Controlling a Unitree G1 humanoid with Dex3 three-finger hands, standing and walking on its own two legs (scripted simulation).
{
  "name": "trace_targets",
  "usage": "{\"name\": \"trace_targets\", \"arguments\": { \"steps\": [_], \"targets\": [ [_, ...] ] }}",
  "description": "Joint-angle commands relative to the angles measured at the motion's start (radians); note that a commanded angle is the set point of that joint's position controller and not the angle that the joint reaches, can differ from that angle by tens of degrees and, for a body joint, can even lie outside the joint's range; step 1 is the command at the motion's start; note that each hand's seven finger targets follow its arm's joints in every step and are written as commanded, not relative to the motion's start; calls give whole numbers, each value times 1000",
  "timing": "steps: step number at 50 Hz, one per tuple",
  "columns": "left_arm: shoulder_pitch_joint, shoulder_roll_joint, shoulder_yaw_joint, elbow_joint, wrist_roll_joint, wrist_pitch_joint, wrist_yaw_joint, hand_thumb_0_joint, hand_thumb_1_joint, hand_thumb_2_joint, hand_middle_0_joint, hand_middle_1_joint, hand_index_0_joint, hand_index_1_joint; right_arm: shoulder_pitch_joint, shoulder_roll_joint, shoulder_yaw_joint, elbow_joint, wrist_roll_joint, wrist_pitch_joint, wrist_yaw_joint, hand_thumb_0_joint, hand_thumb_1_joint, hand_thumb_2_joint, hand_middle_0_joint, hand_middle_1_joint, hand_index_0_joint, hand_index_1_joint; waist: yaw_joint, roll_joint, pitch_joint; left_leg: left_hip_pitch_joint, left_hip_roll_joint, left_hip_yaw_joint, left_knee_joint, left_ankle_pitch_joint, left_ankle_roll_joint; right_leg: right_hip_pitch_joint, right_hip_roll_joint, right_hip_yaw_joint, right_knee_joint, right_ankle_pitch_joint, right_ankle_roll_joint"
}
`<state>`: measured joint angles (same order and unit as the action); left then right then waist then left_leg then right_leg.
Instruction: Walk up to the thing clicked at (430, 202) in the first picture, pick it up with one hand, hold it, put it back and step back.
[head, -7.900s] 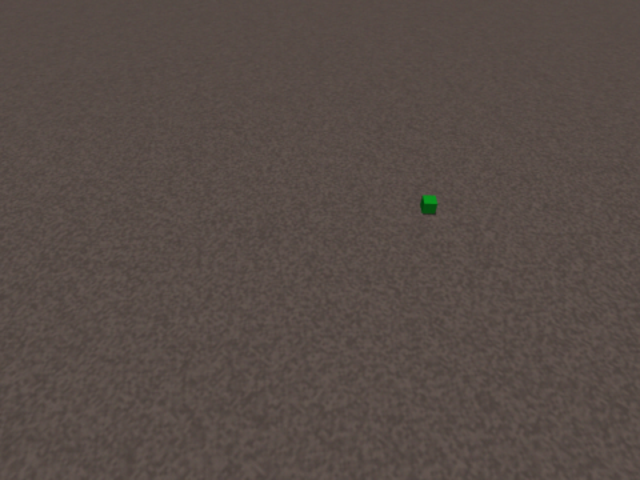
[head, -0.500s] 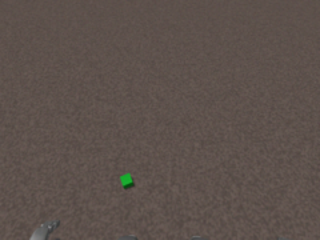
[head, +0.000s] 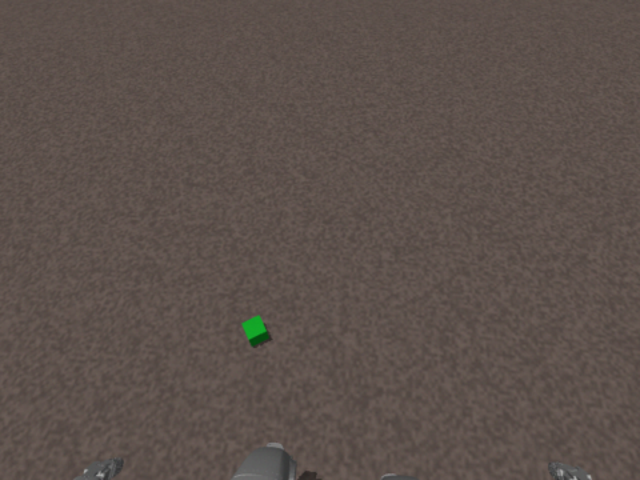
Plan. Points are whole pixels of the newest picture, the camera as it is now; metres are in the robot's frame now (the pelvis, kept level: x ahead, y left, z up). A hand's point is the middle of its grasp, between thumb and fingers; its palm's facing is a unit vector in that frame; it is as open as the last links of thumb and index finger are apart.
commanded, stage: walk up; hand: left
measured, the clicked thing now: (255, 330) +0.57 +0.24 -0.72
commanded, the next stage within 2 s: stand in 1.64 s
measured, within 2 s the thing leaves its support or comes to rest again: neither
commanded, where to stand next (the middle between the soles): +0.19 -0.01 m, yaw +2 degrees
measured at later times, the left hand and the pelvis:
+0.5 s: hand out of the picture -0.06 +0.27 -0.15, palm faces +0.05 -0.93 -0.37, open 7.4 cm; pelvis -0.14 -0.01 +0.01, yaw +2 degrees
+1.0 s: hand out of the picture -0.14 +0.25 -0.13, palm faces +0.09 -0.91 -0.39, open 7.4 cm; pelvis -0.19 -0.03 +0.01, yaw +3 degrees
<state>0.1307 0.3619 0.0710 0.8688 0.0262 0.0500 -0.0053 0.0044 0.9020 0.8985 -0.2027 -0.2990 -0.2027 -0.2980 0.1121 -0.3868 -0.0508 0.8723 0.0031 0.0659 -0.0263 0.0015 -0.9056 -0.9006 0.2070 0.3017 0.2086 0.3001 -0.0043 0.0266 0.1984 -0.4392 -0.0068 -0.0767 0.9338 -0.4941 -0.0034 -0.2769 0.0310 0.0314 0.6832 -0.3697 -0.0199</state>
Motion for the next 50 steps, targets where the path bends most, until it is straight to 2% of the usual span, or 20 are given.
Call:
{"name": "trace_targets", "arguments": {
  "steps": [1, 9, 12, 13, 14, 15, 18, 25, 29, 30, 31, 32, 35, 41, 43, 45, 46, 47, 48, 50],
  "targets": [
    [-83, 260, 72, -138, 4, -30, 28, 0, 900, 900, -200, -300, -200, -300, 71, -208, -45, -53, 18, -30, -25, 0, -900, -900, 200, 300, 200, 300, -14, -154, -201, -45, -88, -96, 318, -61, 1, 43, -282, 233, -210, 637, -212],
    [22, 240, 70, -177, 8, -13, 44, 0, 900, 900, -200, -300, -200, -300, 85, -176, -40, -82, -21, -56, -20, 0, -900, -900, 200, 300, 200, 300, 49, -230, -285, 11, -16, 39, -196, -21, -13, 266, -271, 188, -78, 750, -194],
    [-24, 240, 57, -198, -7, 4, 30, 0, 900, 900, -200, -300, -200, -300, 160, -196, -59, -51, -36, -64, -15, 0, -900, -900, 200, 300, 200, 300, -11, -152, -291, 221, -1, 68, -523, 339, 18, 89, -215, 145, 17, 506, -104],
    [4, 194, 43, -203, -11, 9, 25, 0, 900, 900, -200, -300, -200, -300, 140, -277, -83, -64, -53, -67, -13, 0, -900, -900, 200, 300, 200, 300, 2, 30, -289, 321, 193, -216, -539, 489, 90, -123, -98, 111, 148, 236, -39],
    [-57, 203, 51, -217, -16, 8, 37, 0, 900, 900, -200, -300, -200, -300, 88, -380, -97, -91, -44, -61, 1, 0, -900, -900, 200, 300, 200, 300, -31, 222, -267, 210, 409, -427, -590, 625, 258, -176, 59, 22, 343, -270, -1],
    [-79, 230, 68, -198, 4, 12, 48, 0, 900, 900, -200, -300, -200, -300, 79, -387, -108, -96, -42, -63, 1, 0, -900, -900, 200, 300, 200, 300, -53, 174, -246, 129, 462, -499, -604, 602, 329, -153, 69, 153, 529, -324, 2],
    [27, 222, 73, -132, -15, 17, 38, 0, 900, 900, -200, -300, -200, -300, -32, -260, -71, -108, -42, -66, -18, 0, -900, -900, 200, 300, 200, 300, 46, 67, -173, 163, 290, -191, -525, 615, 216, -238, 70, 190, 662, -159, 5],
    [52, 204, 56, -104, -5, -24, 4, 0, 900, 900, -200, -300, -200, -300, 37, -254, -75, -107, -44, -71, -1, 0, -900, -900, 200, 300, 200, 300, -28, 181, -230, 321, 248, -125, -526, 229, 227, -135, -7, 56, 174, -148, 56],
    [195, 191, 63, 13, 0, -56, 9, 0, 900, 900, -200, -300, -200, -300, 6, -273, -69, -106, -42, -41, 14, 0, -900, -900, 200, 300, 200, 300, 36, 173, -231, 137, 197, -59, -417, 182, 170, 161, 13, -76, -281, 11, 5],
    [215, 232, 76, 33, 12, -64, 14, 0, 900, 900, -200, -300, -200, -300, 16, -215, -53, -106, -35, -39, 16, 0, -900, -900, 200, 300, 200, 300, 43, 61, -212, 24, 151, -28, -288, 140, 112, 219, -28, 36, -319, 15, -14],
    [197, 310, 92, 10, 27, -73, 18, 0, 900, 900, -200, -300, -200, -300, 9, -137, -30, -133, -22, -41, 19, 0, -900, -900, 200, 300, 200, 300, 45, -190, -173, -170, 9, 4, -135, -29, 31, 186, -242, 419, -410, -178, -79],
    [101, 416, 104, -35, 26, -69, 17, 0, 900, 900, -200, -300, -200, -300, -53, -192, -52, -127, -18, -38, 1, 0, -900, -900, 200, 300, 200, 300, 80, -237, -129, -34, -21, -94, -1, -117, -4, -140, -430, 604, -466, -297, -231],
    [-34, 288, 73, -57, 19, -87, 25, 0, 900, 900, -200, -300, -200, -300, 38, -200, -51, -50, -1, -48, 5, 0, -900, -900, 200, 300, 200, 300, -9, -108, -64, -44, -40, -114, 86, 37, 2, -70, -272, 290, -357, -24, -141],
    [103, 278, 77, -24, 11, -100, 23, 0, 900, 900, -200, -300, -200, -300, 5, -180, -40, -34, -29, -73, 26, 0, -900, -900, 200, 300, 200, 300, 76, -204, -128, -43, 0, -20, -195, -20, -15, 167, -280, 244, -303, 122, -160],
    [61, 289, 73, -35, 3, -92, 20, 0, 900, 900, -200, -300, -200, -300, 49, -172, -42, -13, -31, -84, 28, 0, -900, -900, 200, 300, 200, 300, 43, -211, -163, 94, 3, 45, -340, 22, -5, 123, -297, 216, -255, 233, -162],
    [37, 243, 45, -37, -9, -81, 18, 0, 900, 900, -200, -300, -200, -300, 117, -167, -53, 28, -31, -97, 25, 0, -900, -900, 200, 300, 200, 300, 1, -147, -211, 297, -20, 41, -562, 257, 18, 70, -223, 110, -126, 378, -89],
    [49, 194, 29, -42, -14, -78, 18, 0, 900, 900, -200, -300, -200, -300, 135, -202, -66, 31, -43, -103, 21, 0, -900, -900, 200, 300, 200, 300, -1, -42, -251, 396, 91, -130, -593, 301, 57, -20, -159, 53, -9, 323, -38],
    [25, 156, 18, -32, -31, -73, 17, 0, 900, 900, -200, -300, -200, -300, 72, -258, -67, 14, -38, -106, 21, 0, -900, -900, 200, 300, 200, 300, 22, 110, -230, 321, 253, -378, -631, 216, 153, -89, -34, -41, 44, -19, 11],
    [3, 221, 40, -12, -27, -71, 24, 0, 900, 900, -200, -300, -200, -300, 70, -293, -75, 11, -31, -106, 28, 0, -900, -900, 200, 300, 200, 300, 3, 100, -217, 220, 301, -406, -629, 156, 243, -14, -48, -5, 105, -209, 1],
    [2, 192, 30, -9, -25, -78, 19, 0, 900, 900, -200, -300, -200, -300, 41, -233, -54, 11, -37, -106, 27, 0, -900, -900, 200, 300, 200, 300, 20, 86, -173, 235, 248, -297, -595, 261, 214, -40, -55, 3, 46, -207, -9]
  ]
}}
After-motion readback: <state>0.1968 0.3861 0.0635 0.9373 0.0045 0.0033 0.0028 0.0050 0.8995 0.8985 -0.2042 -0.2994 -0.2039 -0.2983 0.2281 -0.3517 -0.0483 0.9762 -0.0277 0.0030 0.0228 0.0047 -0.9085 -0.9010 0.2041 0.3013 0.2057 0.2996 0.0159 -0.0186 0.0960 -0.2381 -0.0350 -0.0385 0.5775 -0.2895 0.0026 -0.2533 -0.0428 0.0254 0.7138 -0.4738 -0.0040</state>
